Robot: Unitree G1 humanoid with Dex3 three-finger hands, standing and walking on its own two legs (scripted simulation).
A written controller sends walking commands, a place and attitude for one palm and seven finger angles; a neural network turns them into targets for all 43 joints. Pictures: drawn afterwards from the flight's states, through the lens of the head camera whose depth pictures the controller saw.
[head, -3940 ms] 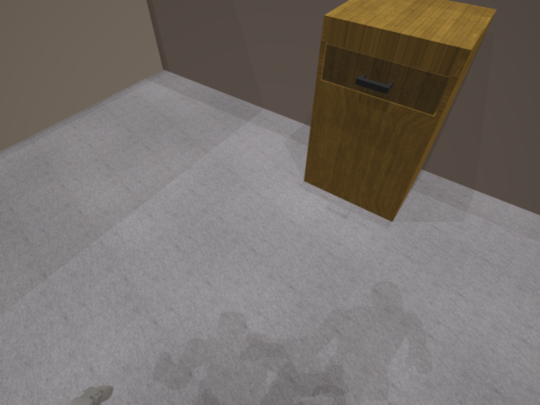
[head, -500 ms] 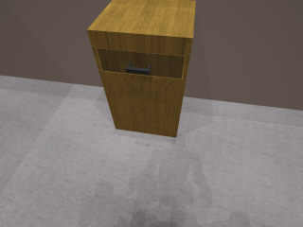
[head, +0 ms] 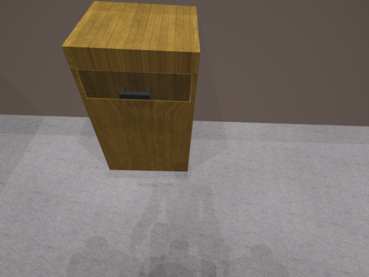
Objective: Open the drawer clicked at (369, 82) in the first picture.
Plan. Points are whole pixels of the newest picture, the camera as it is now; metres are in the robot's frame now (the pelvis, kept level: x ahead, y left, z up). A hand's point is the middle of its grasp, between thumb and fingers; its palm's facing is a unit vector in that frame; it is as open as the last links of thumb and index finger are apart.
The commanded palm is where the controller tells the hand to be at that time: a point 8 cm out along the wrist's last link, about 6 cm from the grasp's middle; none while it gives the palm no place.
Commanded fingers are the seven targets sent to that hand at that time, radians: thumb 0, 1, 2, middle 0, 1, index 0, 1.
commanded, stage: take the last steps up to it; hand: left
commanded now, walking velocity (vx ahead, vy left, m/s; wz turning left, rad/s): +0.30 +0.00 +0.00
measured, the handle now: (135, 91) +0.80 +0.21 -0.11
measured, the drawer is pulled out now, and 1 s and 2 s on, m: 0.00 0.00 0.00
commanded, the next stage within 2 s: come to a stop and stand still in 0.68 s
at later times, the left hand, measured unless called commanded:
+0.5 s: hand out of the picture +0.10 +0.15 -0.18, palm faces +0.11 -0.98 -0.16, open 7.3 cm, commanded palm none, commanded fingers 0.00 0.90 0.90 -0.20 -0.30 -0.20 -0.30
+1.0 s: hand (122, 206) +0.34 +0.19 -0.18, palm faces +0.03 -0.97 -0.23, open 7.3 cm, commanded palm none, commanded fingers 0.00 0.90 0.90 -0.20 -0.30 -0.20 -0.30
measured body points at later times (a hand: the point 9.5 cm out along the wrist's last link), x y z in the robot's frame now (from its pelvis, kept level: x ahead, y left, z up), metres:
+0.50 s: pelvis +0.14 -0.02 -0.01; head +0.15 -0.01 +0.44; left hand +0.09 +0.20 -0.17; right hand +0.24 -0.26 -0.15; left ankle +0.24 +0.11 -0.72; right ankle +0.07 -0.14 -0.74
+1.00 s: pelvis +0.28 +0.00 -0.01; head +0.29 +0.00 +0.44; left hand +0.34 +0.24 -0.16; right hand +0.25 -0.20 -0.18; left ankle +0.26 +0.11 -0.74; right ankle +0.33 -0.11 -0.75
